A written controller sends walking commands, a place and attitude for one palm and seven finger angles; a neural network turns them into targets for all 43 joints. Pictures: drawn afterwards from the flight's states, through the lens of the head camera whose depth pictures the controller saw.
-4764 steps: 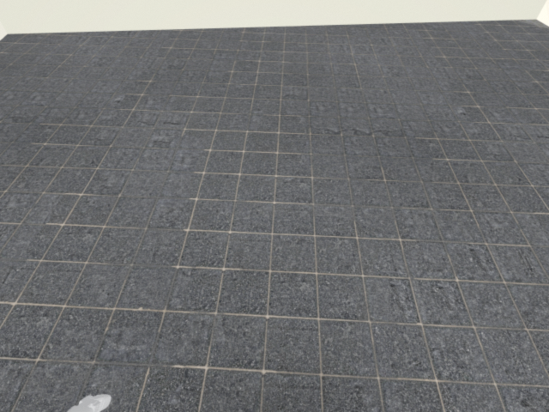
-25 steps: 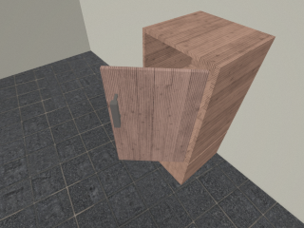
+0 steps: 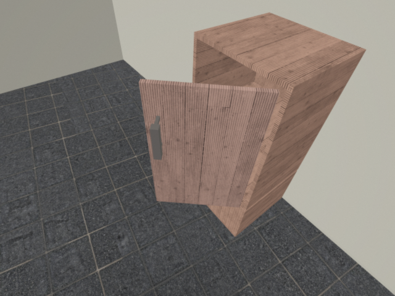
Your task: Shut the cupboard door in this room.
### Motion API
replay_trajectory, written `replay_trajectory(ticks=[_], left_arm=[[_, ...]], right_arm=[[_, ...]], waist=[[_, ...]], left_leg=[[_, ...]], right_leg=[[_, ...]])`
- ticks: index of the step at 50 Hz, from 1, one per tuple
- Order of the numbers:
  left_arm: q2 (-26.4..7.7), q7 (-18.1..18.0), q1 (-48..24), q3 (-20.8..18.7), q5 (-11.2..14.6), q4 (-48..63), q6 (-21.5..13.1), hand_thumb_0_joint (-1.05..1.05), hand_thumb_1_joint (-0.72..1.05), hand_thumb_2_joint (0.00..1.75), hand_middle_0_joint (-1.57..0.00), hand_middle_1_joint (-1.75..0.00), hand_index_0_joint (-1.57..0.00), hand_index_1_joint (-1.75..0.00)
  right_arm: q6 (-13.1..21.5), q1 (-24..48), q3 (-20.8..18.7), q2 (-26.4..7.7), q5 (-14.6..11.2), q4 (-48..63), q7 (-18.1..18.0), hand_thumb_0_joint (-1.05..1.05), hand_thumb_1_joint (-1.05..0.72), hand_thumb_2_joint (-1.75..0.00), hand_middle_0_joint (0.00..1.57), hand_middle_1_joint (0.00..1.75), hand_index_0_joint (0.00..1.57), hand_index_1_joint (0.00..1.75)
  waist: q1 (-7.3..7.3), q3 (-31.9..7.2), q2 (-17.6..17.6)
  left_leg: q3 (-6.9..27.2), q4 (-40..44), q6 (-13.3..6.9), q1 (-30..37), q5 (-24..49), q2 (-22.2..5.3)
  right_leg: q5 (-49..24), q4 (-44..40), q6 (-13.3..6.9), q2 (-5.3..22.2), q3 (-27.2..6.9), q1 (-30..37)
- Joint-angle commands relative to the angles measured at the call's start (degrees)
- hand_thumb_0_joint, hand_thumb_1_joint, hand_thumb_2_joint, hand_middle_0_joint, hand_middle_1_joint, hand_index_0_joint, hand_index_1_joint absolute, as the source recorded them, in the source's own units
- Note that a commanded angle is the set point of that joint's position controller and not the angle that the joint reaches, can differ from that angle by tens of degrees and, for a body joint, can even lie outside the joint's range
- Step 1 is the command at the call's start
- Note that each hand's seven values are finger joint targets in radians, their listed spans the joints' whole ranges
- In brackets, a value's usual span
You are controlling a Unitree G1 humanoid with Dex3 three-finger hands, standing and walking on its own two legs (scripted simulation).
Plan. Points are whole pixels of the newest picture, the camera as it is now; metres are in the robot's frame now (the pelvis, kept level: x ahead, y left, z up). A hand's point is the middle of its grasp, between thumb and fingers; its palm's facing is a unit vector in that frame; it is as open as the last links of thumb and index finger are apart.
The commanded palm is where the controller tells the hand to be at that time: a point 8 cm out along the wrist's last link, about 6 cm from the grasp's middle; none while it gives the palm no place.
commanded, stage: look again from close up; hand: left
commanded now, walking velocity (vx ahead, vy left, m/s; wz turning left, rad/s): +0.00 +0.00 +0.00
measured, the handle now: (157, 137) +0.55 +0.16 -0.03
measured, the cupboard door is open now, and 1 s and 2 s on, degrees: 48 48 48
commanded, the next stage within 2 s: shuffle to correct the standing spot in 0.36 s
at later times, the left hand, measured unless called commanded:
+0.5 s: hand out of the picture +0.02 +0.15 -0.18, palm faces +0.01 -0.99 -0.16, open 7.4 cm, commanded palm none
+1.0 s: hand out of the picture +0.07 +0.13 -0.18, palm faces +0.02 -0.99 -0.17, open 7.4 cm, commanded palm none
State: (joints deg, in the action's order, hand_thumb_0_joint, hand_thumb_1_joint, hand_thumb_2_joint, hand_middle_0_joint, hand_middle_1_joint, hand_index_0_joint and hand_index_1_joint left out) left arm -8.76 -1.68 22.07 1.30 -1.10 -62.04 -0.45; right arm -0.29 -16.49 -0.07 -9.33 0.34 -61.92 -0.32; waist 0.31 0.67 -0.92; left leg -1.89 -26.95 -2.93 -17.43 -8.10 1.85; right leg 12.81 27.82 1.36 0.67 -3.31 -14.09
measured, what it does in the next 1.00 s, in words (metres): shifts its weight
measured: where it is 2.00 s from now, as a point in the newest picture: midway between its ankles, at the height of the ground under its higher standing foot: outside the picture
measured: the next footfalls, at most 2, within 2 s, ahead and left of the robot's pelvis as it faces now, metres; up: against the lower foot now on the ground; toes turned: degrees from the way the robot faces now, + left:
none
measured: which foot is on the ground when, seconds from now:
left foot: down 0.00-1.00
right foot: down 0.00-1.00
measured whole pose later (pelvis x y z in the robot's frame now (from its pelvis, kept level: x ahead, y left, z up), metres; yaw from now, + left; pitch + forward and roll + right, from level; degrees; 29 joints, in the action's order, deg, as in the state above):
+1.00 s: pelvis +0.09 -0.03 +0.00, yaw -1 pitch +0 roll +0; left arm -7.7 -2.3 20.9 0.0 -0.6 -62.1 -2.3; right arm 1.2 -15.1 -0.1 -8.3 0.1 -63.1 -2.5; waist 0.2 1.5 -1.0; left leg -2.1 -31.7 -0.2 -12.8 -18.3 -0.8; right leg 20.4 30.7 -0.5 -1.8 -3.4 -9.2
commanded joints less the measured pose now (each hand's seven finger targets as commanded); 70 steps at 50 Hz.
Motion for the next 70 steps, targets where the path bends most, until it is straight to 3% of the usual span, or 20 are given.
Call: replay_trajectory(ticks=[1, 23, 28, 32, 35, 41, 44, 47, 49, 56, 60, 61, 62, 63, 64, 65, 66, 67, 68, 70], left_arm=[[-5.4, -0.5, 3.4, -0.9, -0.1, 1.9, -0.8, 0.00, 0.90, 0.90, -0.20, -0.30, -0.20, -0.30], [-5.2, -0.6, 1.2, -1.1, 0.3, 2.2, -1.3, 0.00, 0.90, 0.90, -0.20, -0.30, -0.20, -0.30], [-5.2, 0.0, 2.1, -1.8, -0.3, 2.3, -0.7, 0.00, 0.90, 0.90, -0.20, -0.30, -0.20, -0.30], [-4.9, 0.5, 3.2, -2.2, -0.1, 2.4, -1.2, 0.00, 0.90, 0.90, -0.20, -0.30, -0.20, -0.30], [-4.9, 0.7, 3.1, -2.4, -0.2, 2.7, -1.2, 0.00, 0.90, 0.90, -0.20, -0.30, -0.20, -0.30], [-3.8, 0.8, 4.8, -2.5, -0.3, 2.2, -2.1, 0.00, 0.90, 0.90, -0.20, -0.30, -0.20, -0.30], [-4.2, -0.2, 6.0, -2.4, 0.1, 0.9, -2.4, 0.00, 0.90, 0.90, -0.20, -0.30, -0.20, -0.30], [-6.0, -1.2, 6.0, -2.1, 0.7, 0.6, -2.6, 0.00, 0.90, 0.90, -0.20, -0.30, -0.20, -0.30], [-7.1, -1.6, 5.0, -2.4, 0.8, 1.6, -2.2, 0.00, 0.90, 0.90, -0.20, -0.30, -0.20, -0.30], [-7.6, -1.9, 0.4, -3.4, 0.3, 5.8, -0.6, 0.00, 0.90, 0.90, -0.20, -0.30, -0.20, -0.30], [-7.3, -1.5, -1.6, -2.8, 0.2, 7.3, -0.1, 0.00, 0.90, 0.90, -0.20, -0.30, -0.20, -0.30], [-7.0, -1.5, -1.9, -2.7, 0.0, 7.5, -0.2, 0.00, 0.90, 0.90, -0.20, -0.30, -0.20, -0.30], [-9.5, -3.3, 1.3, -3.4, -0.2, 6.0, -1.5, 0.00, 0.90, 0.90, -0.20, -0.30, -0.20, -0.30], [-12.4, -2.8, -2.1, -3.8, -0.1, 9.0, -1.8, 0.00, 0.90, 0.90, -0.20, -0.30, -0.20, -0.30], [-11.7, -2.5, -4.5, -3.3, 0.1, 9.9, -1.7, 0.00, 0.90, 0.90, -0.20, -0.30, -0.20, -0.30], [-11.1, -2.1, -6.5, -2.7, 0.0, 11.0, -1.6, 0.00, 0.90, 0.90, -0.20, -0.30, -0.20, -0.30], [-10.3, -1.9, -7.1, -2.6, -0.1, 11.6, -1.7, 0.00, 0.90, 0.90, -0.20, -0.30, -0.20, -0.30], [-10.3, -1.8, -6.3, -2.5, 0.1, 11.5, -1.1, 0.00, 0.90, 0.90, -0.20, -0.30, -0.20, -0.30], [-9.9, -1.7, -5.6, -2.4, 0.1, 11.0, -0.6, 0.00, 0.90, 0.90, -0.20, -0.30, -0.20, -0.30], [-9.4, -1.3, -5.8, -1.9, 0.0, 10.6, 0.1, 0.00, 0.90, 0.90, -0.20, -0.30, -0.20, -0.30]], right_arm=[[1.0, -1.4, -1.8, -6.9, 0.1, 2.0, -0.4, 0.00, -0.90, -0.90, 0.20, 0.30, 0.20, 0.30], [1.7, -0.9, -1.3, -5.6, 0.0, 0.7, -0.6, 0.00, -0.90, -0.90, 0.20, 0.30, 0.20, 0.30], [1.0, -1.3, -1.9, -6.6, 0.6, 0.6, -0.4, 0.00, -0.90, -0.90, 0.20, 0.30, 0.20, 0.30], [1.7, -1.6, -1.8, -6.0, 0.6, 1.1, -0.4, 0.00, -0.90, -0.90, 0.20, 0.30, 0.20, 0.30], [1.9, -1.9, -2.1, -6.5, 0.6, 1.3, -0.4, 0.00, -0.90, -0.90, 0.20, 0.30, 0.20, 0.30], [3.0, -3.3, -2.2, -6.7, 0.3, 1.4, -0.8, 0.00, -0.90, -0.90, 0.20, 0.30, 0.20, 0.30], [3.3, -2.3, -1.3, -4.8, 0.1, 1.1, -1.6, 0.00, -0.90, -0.90, 0.20, 0.30, 0.20, 0.30], [2.8, -2.0, -1.0, -4.1, -0.3, 0.9, -2.4, 0.00, -0.90, -0.90, 0.20, 0.30, 0.20, 0.30], [2.0, -1.8, -1.4, -4.1, -0.6, 1.1, -2.6, 0.00, -0.90, -0.90, 0.20, 0.30, 0.20, 0.30], [0.5, -0.1, -2.9, -5.5, 0.0, 3.6, -2.5, 0.00, -0.90, -0.90, 0.20, 0.30, 0.20, 0.30], [0.2, 2.2, -2.6, -5.6, 0.0, 5.1, -1.8, 0.00, -0.90, -0.90, 0.20, 0.30, 0.20, 0.30], [0.5, 2.4, -2.5, -5.4, 0.1, 5.1, -1.7, 0.00, -0.90, -0.90, 0.20, 0.30, 0.20, 0.30], [1.2, 7.2, -3.0, -8.7, -0.5, 9.6, -1.4, 0.00, -0.90, -0.90, 0.20, 0.30, 0.20, 0.30], [0.7, 3.6, -2.8, -5.8, -0.2, 10.7, -0.6, 0.00, -0.90, -0.90, 0.20, 0.30, 0.20, 0.30], [0.4, 3.4, -2.6, -5.4, -0.3, 11.2, -0.6, 0.00, -0.90, -0.90, 0.20, 0.30, 0.20, 0.30], [0.6, 2.8, -2.6, -5.6, -0.1, 11.2, -0.4, 0.00, -0.90, -0.90, 0.20, 0.30, 0.20, 0.30], [1.2, 1.6, -2.6, -6.7, 0.4, 10.8, -0.3, 0.00, -0.90, -0.90, 0.20, 0.30, 0.20, 0.30], [1.4, 1.9, -2.4, -7.7, 0.5, 11.0, -0.3, 0.00, -0.90, -0.90, 0.20, 0.30, 0.20, 0.30], [1.4, 3.0, -2.3, -8.3, 0.4, 11.5, -0.4, 0.00, -0.90, -0.90, 0.20, 0.30, 0.20, 0.30], [1.2, 4.3, -2.2, -9.4, 0.4, 12.2, -0.4, 0.00, -0.90, -0.90, 0.20, 0.30, 0.20, 0.30]], waist=[[-0.38, 4.9, 0.7], [-0.30, 2.2, 0.4], [-0.06, 5.7, 0.3], [-0.03, 5.0, 0.4], [-0.13, 6.7, 1.7], [0.07, 4.5, 3.2], [0.37, 1.1, -1.3], [-0.40, -1.3, -3.8], [-0.57, -2.9, -2.8], [-0.53, -2.3, 0.8], [-0.11, -1.4, -0.6], [0.00, -1.3, -0.3], [0.89, -2.2, 3.5], [-1.16, -5.1, -1.8], [-1.75, -5.7, -3.7], [-2.69, -3.0, 0.3], [-2.42, -2.2, 5.7], [-1.44, -3.2, 8.3], [-0.51, -2.1, 6.8], [-0.05, 3.0, 2.7]], left_leg=[[10.0, 10.7, 0.6, -0.6, -20.0, -7.1], [7.6, 8.5, 1.2, 3.1, -9.4, -6.8], [8.9, 9.1, 0.3, -0.4, -24.9, -7.3], [8.1, 6.7, -0.5, 0.7, -21.3, -7.4], [9.2, 7.7, -0.8, 0.0, -25.1, -8.2], [10.1, 5.6, -3.2, 3.8, -10.3, -10.6], [3.2, -3.0, -0.6, 6.1, 11.8, -7.4], [0.7, -4.2, 1.8, 6.3, 15.9, -5.7], [0.2, -4.0, 2.1, 7.8, 16.9, -5.7], [0.8, -4.5, 1.1, 11.1, 22.9, -7.4], [3.1, -0.9, 1.0, 9.5, 12.1, -7.8], [3.2, -0.3, 0.8, 9.9, 14.2, -7.7], [0.3, -11.9, 2.6, 10.4, 19.2, -8.5], [0.9, -9.7, 2.1, 3.0, -2.8, -5.2], [0.8, -5.7, 2.2, 3.7, -11.2, -4.3], [1.6, -2.3, 2.0, 5.9, -7.7, -4.4], [3.4, -1.3, 1.1, 7.1, 3.2, -6.7], [6.2, -0.5, -0.3, 7.0, 8.3, -8.7], [7.4, 1.1, -1.3, 5.4, 6.7, -9.8], [8.8, 5.0, -1.4, 0.7, -6.9, -9.4]], right_leg=[[11.8, -7.0, -3.1, 2.6, -4.1, -5.5], [2.0, -7.7, -3.0, 3.7, -4.3, -1.6], [17.4, -6.8, -3.9, 2.0, -4.2, -4.3], [13.9, -5.6, -5.1, 2.4, -4.7, -3.9], [16.3, -4.2, -5.2, 1.6, -3.8, -5.4], [1.6, 1.5, -5.1, 0.6, -0.5, -3.0], [-19.3, 0.1, -4.5, 3.5, -3.6, 2.4], [-50.0, 1.2, -3.7, 6.5, -5.1, 7.7], [-54.7, 2.4, -3.0, 7.0, -5.0, 8.8], [-37.6, 2.9, -3.6, 6.4, -4.6, 3.2], [-21.1, -0.8, -3.9, 5.7, -5.4, 1.5], [-22.0, -1.0, -3.8, 5.3, -5.1, 2.0], [-40.8, -1.8, -2.1, 7.6, -8.0, -0.2], [-33.9, -0.3, -4.7, 9.7, -9.9, 5.8], [-21.4, -1.0, -6.6, 10.2, -10.8, 3.8], [-13.7, -0.5, -6.7, 8.1, -9.4, -0.5], [-13.7, 1.9, -5.7, 4.8, -6.1, -1.5], [-6.8, 3.0, -4.5, 2.3, -3.2, -0.6], [-0.1, 2.6, -3.7, 0.8, -1.6, 0.0], [6.9, 0.5, -3.3, 0.3, -1.6, -1.2]])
